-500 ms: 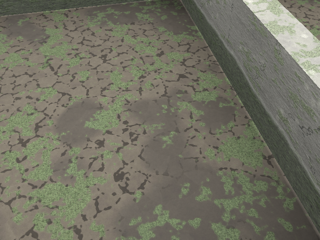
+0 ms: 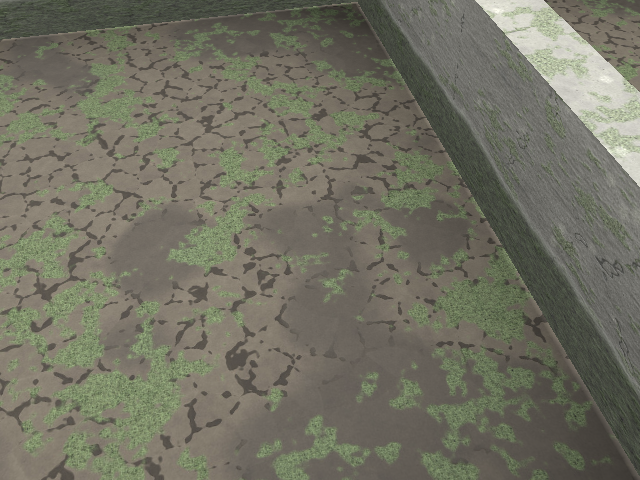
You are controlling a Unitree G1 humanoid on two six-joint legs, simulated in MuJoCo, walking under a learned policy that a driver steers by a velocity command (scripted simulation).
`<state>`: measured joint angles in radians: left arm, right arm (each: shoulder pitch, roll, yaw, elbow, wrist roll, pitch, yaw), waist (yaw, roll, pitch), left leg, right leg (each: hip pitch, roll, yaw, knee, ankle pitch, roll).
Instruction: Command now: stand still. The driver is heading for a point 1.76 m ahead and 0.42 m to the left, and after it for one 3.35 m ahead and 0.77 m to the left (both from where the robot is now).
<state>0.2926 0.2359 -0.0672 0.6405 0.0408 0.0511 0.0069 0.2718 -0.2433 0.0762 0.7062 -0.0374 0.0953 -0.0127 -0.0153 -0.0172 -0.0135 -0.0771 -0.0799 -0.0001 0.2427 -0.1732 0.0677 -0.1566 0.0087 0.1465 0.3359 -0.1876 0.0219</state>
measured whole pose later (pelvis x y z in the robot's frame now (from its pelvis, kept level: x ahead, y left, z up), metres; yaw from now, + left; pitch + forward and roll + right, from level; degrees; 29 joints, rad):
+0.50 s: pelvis +0.00 +0.00 +0.00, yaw +0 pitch +0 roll +0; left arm 0.25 0.22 -0.05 0.67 0.02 0.07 0.01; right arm 0.26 -0.23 0.07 0.71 -0.01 0.09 -0.01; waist -0.01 -0.02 -0.01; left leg -0.11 -0.07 -0.01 0.32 -0.21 0.06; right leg -0.17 0.02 0.13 0.37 -0.20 0.02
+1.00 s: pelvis -0.04 -0.03 -0.03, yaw +0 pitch -3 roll +0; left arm 0.01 0.14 -0.05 0.60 0.00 0.06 0.01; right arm 0.06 -0.14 0.04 0.58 -0.01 0.04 -0.01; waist 0.00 0.00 0.03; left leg -0.25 -0.01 -0.02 0.65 -0.34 0.01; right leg -0.28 0.08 0.09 0.64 -0.29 -0.03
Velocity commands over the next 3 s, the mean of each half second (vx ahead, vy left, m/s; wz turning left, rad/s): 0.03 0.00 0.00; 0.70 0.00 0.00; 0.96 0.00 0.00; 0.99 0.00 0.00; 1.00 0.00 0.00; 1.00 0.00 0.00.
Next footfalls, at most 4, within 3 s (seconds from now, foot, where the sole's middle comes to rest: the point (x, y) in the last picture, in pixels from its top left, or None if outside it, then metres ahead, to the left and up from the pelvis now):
none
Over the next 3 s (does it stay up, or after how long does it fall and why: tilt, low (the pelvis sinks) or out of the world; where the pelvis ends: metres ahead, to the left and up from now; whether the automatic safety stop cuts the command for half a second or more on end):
stays up -0.04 -0.02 -0.02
